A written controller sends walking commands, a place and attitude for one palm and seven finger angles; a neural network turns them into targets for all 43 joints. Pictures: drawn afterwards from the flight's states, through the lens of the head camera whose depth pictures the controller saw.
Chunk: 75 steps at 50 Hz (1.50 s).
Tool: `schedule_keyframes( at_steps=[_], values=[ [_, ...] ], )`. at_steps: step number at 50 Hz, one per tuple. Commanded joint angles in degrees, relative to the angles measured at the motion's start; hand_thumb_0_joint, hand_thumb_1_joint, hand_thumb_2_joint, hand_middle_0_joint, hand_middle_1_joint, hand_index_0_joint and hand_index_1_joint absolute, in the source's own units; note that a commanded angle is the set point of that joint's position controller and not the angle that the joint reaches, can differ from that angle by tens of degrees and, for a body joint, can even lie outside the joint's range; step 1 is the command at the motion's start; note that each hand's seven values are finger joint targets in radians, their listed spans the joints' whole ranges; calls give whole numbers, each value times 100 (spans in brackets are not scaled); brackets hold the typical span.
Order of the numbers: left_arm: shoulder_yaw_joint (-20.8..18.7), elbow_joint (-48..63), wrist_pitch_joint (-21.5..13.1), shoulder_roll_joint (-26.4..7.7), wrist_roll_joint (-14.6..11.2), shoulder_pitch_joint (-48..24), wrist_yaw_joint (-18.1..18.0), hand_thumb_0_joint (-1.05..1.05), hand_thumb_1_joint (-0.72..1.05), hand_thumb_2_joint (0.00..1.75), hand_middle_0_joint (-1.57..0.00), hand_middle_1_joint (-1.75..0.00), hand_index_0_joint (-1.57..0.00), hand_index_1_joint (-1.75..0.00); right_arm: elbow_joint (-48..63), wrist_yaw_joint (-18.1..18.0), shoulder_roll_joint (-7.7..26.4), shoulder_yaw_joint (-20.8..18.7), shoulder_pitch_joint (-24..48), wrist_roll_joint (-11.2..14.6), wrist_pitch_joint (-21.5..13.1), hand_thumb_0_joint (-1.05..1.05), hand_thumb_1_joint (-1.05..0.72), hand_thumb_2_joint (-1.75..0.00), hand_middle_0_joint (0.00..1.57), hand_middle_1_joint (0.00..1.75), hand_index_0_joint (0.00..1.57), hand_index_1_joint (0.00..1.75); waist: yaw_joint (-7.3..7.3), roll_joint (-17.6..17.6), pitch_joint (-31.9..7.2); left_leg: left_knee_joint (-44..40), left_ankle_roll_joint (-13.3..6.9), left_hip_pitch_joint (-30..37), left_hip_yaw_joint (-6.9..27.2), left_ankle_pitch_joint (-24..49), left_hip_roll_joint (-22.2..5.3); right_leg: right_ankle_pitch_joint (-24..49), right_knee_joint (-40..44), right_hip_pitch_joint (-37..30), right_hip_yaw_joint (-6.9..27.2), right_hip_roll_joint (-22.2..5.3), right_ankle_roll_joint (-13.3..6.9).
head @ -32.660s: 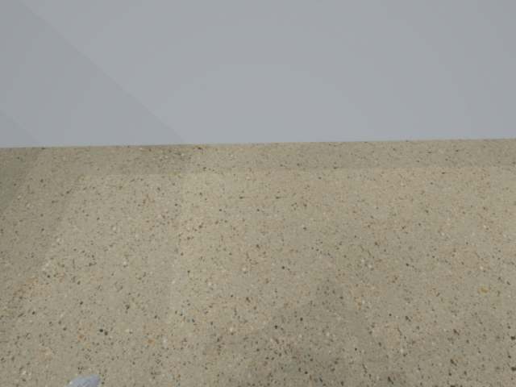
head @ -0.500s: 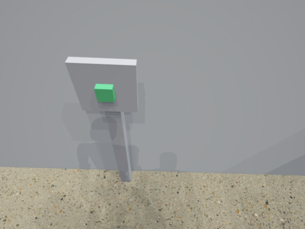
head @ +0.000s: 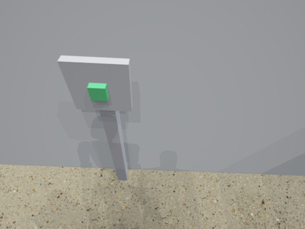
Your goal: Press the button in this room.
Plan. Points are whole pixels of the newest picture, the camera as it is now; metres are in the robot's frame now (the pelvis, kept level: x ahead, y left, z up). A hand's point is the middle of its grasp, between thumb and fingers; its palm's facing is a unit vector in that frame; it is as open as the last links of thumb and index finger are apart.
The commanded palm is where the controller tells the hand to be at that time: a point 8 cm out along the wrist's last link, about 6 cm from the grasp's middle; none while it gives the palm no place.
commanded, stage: look again from close up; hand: left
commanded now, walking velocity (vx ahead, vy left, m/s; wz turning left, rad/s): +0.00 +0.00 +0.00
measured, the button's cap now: (98, 91) +0.48 +0.21 +0.07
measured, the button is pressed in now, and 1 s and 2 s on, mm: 0 0 0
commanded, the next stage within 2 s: raise the hand and make a fist in 0.08 s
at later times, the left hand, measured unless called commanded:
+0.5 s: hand (106, 204) +0.18 +0.13 +0.00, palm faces +0.05 -1.00 +0.00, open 6.2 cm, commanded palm +0.11 +0.20 -0.04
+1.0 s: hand (88, 214) +0.15 +0.16 -0.01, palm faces +0.05 -1.00 -0.03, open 3.2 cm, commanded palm +0.12 +0.22 +0.00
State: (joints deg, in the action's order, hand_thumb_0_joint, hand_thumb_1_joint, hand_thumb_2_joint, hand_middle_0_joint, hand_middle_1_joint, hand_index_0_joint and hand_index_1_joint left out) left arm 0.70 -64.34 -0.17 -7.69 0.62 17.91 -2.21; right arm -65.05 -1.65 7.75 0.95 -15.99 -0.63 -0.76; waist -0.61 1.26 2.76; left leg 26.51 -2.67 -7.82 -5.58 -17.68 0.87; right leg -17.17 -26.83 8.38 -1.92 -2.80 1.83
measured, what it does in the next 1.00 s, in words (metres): lowers itself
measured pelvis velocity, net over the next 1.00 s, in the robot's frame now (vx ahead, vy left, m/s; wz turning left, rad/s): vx -0.05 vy -0.04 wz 0.04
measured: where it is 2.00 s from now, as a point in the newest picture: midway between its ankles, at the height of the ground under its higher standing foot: outside the picture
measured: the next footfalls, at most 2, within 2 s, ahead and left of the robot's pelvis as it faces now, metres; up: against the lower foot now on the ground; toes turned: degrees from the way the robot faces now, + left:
none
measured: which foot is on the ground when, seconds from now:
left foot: down 0.00-1.00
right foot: down 0.00-1.00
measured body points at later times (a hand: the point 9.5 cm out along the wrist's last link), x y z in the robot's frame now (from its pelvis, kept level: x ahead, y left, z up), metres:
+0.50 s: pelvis -0.04 -0.04 -0.05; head -0.02 -0.04 +0.40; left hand +0.17 +0.18 +0.00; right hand +0.15 -0.30 -0.10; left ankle -0.03 +0.08 -0.74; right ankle -0.03 -0.14 -0.74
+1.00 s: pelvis -0.05 -0.04 -0.06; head -0.01 -0.04 +0.39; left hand +0.15 +0.22 +0.00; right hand +0.11 -0.26 -0.15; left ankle -0.03 +0.08 -0.74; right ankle -0.03 -0.14 -0.74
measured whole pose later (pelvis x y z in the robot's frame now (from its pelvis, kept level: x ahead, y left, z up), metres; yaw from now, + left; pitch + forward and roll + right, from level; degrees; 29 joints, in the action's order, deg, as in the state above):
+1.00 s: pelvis -0.05 -0.04 -0.06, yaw +3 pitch +10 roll -1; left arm -11.8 0.5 -18.0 -13.6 -17.1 23.8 17.0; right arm -33.5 -3.0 10.7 1.2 -15.9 1.8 -11.4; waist 0.8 -1.4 -6.0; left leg 56.9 0.6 -40.5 -0.4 -26.5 -3.0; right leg -26.6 -55.1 38.7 -6.4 -0.7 -2.1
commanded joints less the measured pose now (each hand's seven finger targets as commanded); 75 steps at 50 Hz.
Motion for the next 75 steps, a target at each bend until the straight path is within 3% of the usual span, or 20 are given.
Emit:
schedule_keyframes(
  at_steps=[1,8,9,10,11,12,13,14,16,19,22,24,26,29,32,37,42,47,58,75],
  values=[
    [-74,133,-68,-480,13,415,-37,0,90,90,-20,-30,-20,-30,114,-60,541,-95,-370,8,-101,0,-90,-90,20,30,20,30,32,-147,136,-557,-23,-104,635,1636,-711,1359,342,144,338,-331,-342],
    [-66,104,-80,-431,13,456,-31,0,90,90,-20,-30,-20,-30,75,-57,499,-91,-362,6,-87,0,-90,-90,20,30,20,30,22,-101,264,-565,2,-208,617,1368,-710,1269,427,210,379,-323,-364],
    [-88,-28,-224,-694,96,629,-238,0,90,90,-20,-30,-20,-30,493,2,786,-137,87,87,-134,0,-90,-90,20,30,20,30,-65,-120,238,471,210,-516,546,2633,-785,3138,342,378,538,-579,-275],
    [-397,9247,-1333,-1681,-1090,-3452,-238,0,90,90,-23,-33,-23,-33,2557,-198,1736,-292,-250,240,-998,0,-90,-90,20,30,20,30,633,-1499,-2689,-94,221,1111,691,3527,-278,2790,-303,-140,15,27,-346],
    [-441,7737,-932,-1332,-602,-1232,-560,0,90,90,-25,-36,-25,-36,2166,-330,1080,-137,283,246,-1529,0,-90,-90,20,30,20,30,81,-1923,-2715,-192,276,1413,640,4196,-556,1137,-666,297,-39,177,-437],
    [93,6607,-103,-265,-758,336,-777,0,90,90,-28,-39,-28,-39,2142,-314,851,-276,274,379,-1662,0,-90,-90,20,30,20,30,237,-1366,-1583,-305,419,470,754,3772,-622,214,-810,932,-287,155,-296],
    [544,6623,60,362,-868,370,-692,0,90,90,-31,-42,-31,-42,2059,-281,939,-270,101,428,-1721,0,-90,-90,20,30,20,30,263,-808,-854,-187,337,15,770,2994,-534,281,-654,1148,-300,155,-258],
    [482,7263,-170,122,-949,78,-597,0,90,90,-34,-45,-34,-45,2377,-281,1193,-362,276,425,-1845,0,-90,-90,20,30,20,30,281,-632,-515,23,293,-308,828,2246,-447,432,-441,1232,-355,156,-263],
    [159,7039,-651,-130,-843,271,-424,0,90,90,-39,-51,-39,-51,2699,-265,1397,-423,277,199,-1928,0,-90,-90,20,30,20,30,488,569,-578,643,158,-944,798,1334,-217,642,-446,1618,-438,217,-251],
    [-175,5667,-1705,209,-1017,1465,306,0,90,90,-47,-60,-47,-60,3161,-100,1323,-538,593,88,-1899,0,-90,-90,20,30,20,30,56,1475,-406,1387,270,-2255,639,399,-82,-197,-1126,2508,-442,242,-235],
    [-1175,5393,-2984,-556,-1376,1948,1469,0,90,90,-56,-69,-56,-69,3611,144,1344,-674,806,133,-1759,0,-90,-90,20,30,20,30,-325,841,-900,2135,388,-3190,441,189,79,-118,-1789,2399,22,124,-366],
    [-1612,5703,-3312,-1054,-1422,1670,1913,0,90,90,-61,-75,-61,-75,4092,179,1351,-694,1024,178,-1635,0,-90,-90,20,30,20,30,-390,382,-1340,2509,310,-3523,245,90,153,-145,-1999,2305,339,43,-360],
    [-1607,6411,-3084,-1107,-1510,1378,1931,0,90,90,-67,-81,-67,-81,4503,131,1278,-648,1143,225,-1445,0,-90,-90,20,30,20,30,-433,42,-1702,2606,237,-3610,165,-2,187,-335,-1973,2122,612,7,-310],
    [-1545,7531,-2901,-1181,-1594,451,1624,0,90,90,-75,-90,-75,-90,4709,20,1187,-600,921,254,-1285,0,-90,-90,20,30,20,30,-110,-215,-1749,2813,162,-3547,276,-294,75,-965,-1776,2459,889,12,-224],
    [-1451,8497,-3203,-1260,-1546,-204,1423,0,90,90,-83,-99,-83,-99,4598,-81,1139,-521,583,199,-1296,0,-90,-90,20,30,20,30,240,-298,-1924,3070,102,-3400,463,-45,-78,-475,-1880,2639,871,80,-165],
    [-903,7874,-3168,-1059,-1617,-310,1979,0,90,90,-97,-114,-97,-114,4254,-194,1257,-373,540,223,-1516,0,-90,-90,20,30,20,30,529,-386,-1553,3140,64,-3383,645,-55,-160,-415,-1875,3015,662,182,-179],
    [-1686,7228,-2196,-1471,-1879,441,2256,0,90,90,-111,-129,-111,-129,4257,-260,1237,-373,691,322,-1486,0,-90,-90,20,30,20,30,65,-15,-1907,2746,98,-3386,658,83,-92,-443,-1574,2133,688,89,-107],
    [-1877,7622,-2101,-1353,-1951,652,1875,0,90,90,-124,-144,-124,-144,4247,-244,1107,-360,782,257,-1479,0,-90,-90,20,30,20,30,-86,113,-1872,2324,127,-3029,707,441,-121,148,-1659,1892,352,139,-124],
    [-1506,8160,-2382,-1247,-1728,510,1650,0,90,90,-130,-150,-130,-150,4257,-179,1298,-363,542,272,-1642,0,-90,-90,20,30,20,30,55,-405,-1723,1859,128,-2359,745,308,-148,-89,-1783,2346,-213,314,-278],
    [-1639,8321,-1579,-1417,-1725,-79,1653,0,90,90,-130,-150,-130,-150,4288,-170,1312,-173,518,299,-1532,0,-90,-90,20,30,20,30,64,-528,-1546,1363,233,-1696,891,842,-223,547,-1472,1879,-390,381,-304]
  ],
)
